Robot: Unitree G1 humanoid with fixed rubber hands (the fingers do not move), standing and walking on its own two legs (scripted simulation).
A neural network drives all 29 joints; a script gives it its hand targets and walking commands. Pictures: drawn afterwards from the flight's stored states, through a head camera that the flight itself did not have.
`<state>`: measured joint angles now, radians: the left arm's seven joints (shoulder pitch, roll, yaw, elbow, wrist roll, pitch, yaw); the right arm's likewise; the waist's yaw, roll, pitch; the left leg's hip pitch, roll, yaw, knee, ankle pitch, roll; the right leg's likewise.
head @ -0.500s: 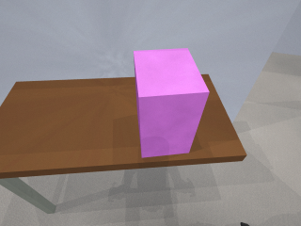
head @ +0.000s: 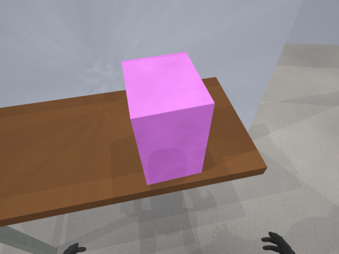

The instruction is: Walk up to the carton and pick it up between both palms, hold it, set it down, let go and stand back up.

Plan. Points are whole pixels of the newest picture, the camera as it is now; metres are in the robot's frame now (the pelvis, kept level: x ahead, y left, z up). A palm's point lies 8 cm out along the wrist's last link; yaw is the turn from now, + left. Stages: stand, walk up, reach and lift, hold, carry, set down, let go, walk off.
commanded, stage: walk up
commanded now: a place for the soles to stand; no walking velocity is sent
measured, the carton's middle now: (165, 122) +0.46 +0.01 +0.03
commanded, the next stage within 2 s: reach and lift in 0.52 s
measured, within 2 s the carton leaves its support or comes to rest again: neither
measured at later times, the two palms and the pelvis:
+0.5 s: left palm out of the picture +0.11 +0.26 -0.08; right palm out of the picture +0.08 -0.27 -0.10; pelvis -0.01 +0.00 +0.00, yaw -1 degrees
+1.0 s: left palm (75, 250) +0.16 +0.23 -0.06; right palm (284, 245) +0.15 -0.24 -0.06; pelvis -0.01 -0.01 +0.01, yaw +6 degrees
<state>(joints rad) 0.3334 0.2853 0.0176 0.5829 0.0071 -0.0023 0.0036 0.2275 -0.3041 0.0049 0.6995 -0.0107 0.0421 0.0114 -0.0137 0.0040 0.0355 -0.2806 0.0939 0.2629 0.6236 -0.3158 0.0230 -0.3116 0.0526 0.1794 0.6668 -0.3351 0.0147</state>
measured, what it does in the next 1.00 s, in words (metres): stands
